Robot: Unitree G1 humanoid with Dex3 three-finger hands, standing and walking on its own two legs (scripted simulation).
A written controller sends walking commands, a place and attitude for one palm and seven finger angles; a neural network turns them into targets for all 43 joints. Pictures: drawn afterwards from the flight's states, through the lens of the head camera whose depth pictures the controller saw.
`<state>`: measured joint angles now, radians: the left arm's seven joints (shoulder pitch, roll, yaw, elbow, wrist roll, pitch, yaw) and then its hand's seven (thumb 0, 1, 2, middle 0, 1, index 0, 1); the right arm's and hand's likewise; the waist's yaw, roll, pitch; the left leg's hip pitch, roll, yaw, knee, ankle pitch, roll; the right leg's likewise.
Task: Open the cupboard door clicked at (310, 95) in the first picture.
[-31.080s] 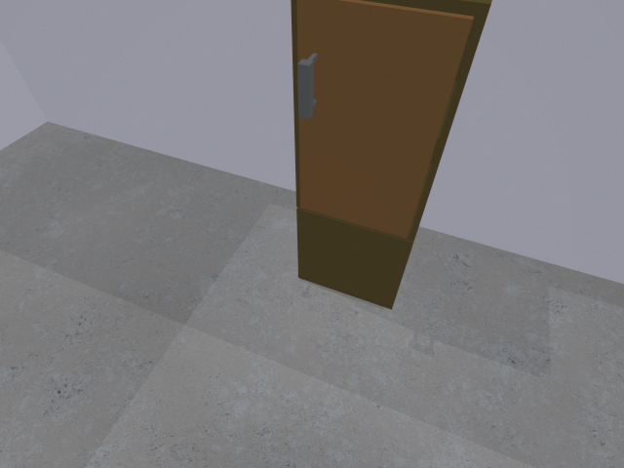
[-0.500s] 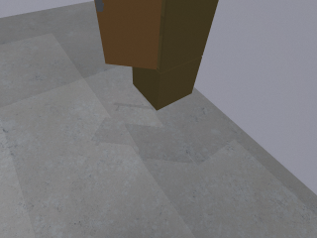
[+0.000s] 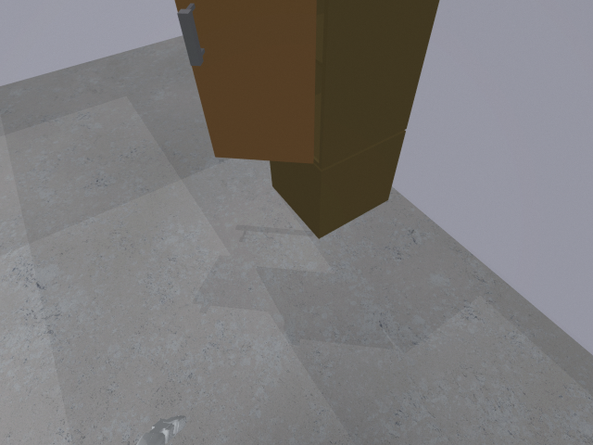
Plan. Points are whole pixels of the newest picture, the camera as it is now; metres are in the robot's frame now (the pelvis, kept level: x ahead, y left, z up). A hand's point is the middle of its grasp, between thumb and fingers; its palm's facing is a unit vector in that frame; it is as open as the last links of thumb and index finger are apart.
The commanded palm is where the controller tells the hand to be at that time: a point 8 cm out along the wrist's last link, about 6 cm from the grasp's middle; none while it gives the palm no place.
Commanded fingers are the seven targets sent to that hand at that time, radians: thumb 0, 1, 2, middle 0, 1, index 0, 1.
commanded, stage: take the last steps up to it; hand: left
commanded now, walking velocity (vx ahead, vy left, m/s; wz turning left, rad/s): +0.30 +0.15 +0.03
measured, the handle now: (194, 34) +0.99 +0.29 +0.09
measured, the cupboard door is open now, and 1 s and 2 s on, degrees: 49 49 49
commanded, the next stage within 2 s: come to a stop and stand still in 0.84 s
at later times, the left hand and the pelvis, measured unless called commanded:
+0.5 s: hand (121, 428) +0.17 +0.30 -0.17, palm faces +0.06 -0.98 -0.17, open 7.4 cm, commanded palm none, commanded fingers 0.00 0.90 0.90 -0.20 -0.30 -0.20 -0.30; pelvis +0.18 +0.11 +0.01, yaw -1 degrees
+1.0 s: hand (182, 269) +0.46 +0.26 -0.15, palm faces -0.01 -0.98 -0.19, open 7.2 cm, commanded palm none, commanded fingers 0.00 0.90 0.90 -0.20 -0.30 -0.20 -0.30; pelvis +0.35 +0.09 +0.01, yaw -3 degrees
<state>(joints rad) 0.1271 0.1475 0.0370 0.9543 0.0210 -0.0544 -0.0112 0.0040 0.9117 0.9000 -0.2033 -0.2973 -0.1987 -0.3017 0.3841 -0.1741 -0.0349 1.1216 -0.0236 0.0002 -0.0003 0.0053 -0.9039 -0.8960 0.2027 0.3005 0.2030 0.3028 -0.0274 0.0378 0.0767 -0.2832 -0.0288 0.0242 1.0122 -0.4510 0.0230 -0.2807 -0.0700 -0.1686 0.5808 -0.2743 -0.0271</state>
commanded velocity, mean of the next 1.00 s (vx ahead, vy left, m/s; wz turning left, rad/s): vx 0.21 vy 0.07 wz -0.06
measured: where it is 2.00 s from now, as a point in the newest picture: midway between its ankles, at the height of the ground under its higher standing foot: (281, 392)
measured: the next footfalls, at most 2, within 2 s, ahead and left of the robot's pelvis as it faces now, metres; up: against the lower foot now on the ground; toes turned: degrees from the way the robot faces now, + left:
left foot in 0.32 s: +0.25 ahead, +0.20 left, +0.00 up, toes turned +8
right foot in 0.84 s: +0.43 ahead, +0.02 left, +0.00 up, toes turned -5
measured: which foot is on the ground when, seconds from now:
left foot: up 0.00-0.30, down 0.32-0.86, up 0.88-1.00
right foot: down 0.00-0.32, up 0.34-0.82, down 0.84-1.00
